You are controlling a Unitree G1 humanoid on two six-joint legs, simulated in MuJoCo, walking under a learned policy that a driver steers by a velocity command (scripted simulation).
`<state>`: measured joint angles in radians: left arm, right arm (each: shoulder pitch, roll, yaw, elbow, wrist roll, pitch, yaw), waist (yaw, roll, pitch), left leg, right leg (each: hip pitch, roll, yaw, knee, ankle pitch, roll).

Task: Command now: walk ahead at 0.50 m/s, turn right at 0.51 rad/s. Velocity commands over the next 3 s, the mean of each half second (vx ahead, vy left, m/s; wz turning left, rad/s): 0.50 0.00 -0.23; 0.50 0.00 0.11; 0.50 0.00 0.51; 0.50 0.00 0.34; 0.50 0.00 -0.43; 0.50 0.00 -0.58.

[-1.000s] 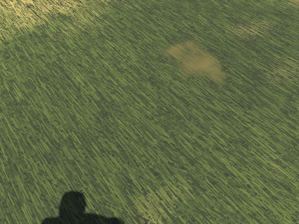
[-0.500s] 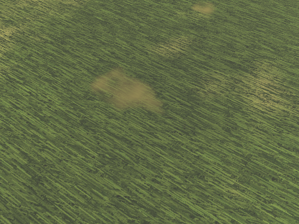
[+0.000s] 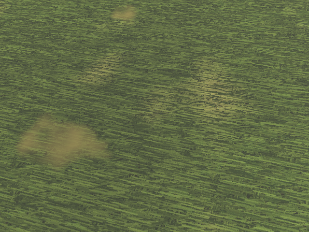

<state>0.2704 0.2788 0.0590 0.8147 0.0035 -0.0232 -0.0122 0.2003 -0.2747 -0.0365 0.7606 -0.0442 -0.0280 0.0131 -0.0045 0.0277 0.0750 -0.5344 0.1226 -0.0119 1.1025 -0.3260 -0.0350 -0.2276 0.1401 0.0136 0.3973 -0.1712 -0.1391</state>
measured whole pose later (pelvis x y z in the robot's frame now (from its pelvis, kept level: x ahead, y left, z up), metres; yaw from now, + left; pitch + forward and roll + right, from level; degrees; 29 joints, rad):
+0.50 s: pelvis +0.29 +0.05 +0.00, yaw -6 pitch +0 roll +0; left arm 0.35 0.27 0.04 0.90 0.03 -0.06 0.00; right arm 0.21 -0.26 -0.04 0.80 -0.02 -0.05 0.01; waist 0.03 -0.02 0.05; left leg -0.30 -0.05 0.07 0.48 -0.18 0.08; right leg -0.31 0.07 0.06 1.14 -0.35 -0.09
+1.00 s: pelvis +0.55 -0.02 +0.00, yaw +1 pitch +0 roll +1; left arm 0.12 0.23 0.02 0.82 0.03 -0.08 0.00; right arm 0.38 -0.25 -0.05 0.93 -0.01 -0.04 0.01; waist -0.05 0.03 0.05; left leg -0.31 -0.01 -0.01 1.06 -0.39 0.08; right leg -0.32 0.00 -0.10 0.48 -0.17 -0.06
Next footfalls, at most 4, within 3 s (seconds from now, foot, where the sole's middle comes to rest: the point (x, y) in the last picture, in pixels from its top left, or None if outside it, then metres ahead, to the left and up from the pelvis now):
0.36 left None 0.39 0.11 -0.78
0.88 right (190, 186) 0.64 -0.11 -0.78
1.42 left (141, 141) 0.89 0.12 -0.78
1.96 right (144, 90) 1.25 0.11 -0.78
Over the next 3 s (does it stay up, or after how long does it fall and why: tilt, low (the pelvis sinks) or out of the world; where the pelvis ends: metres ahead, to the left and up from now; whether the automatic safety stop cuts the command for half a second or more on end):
stays up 1.56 0.26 -0.01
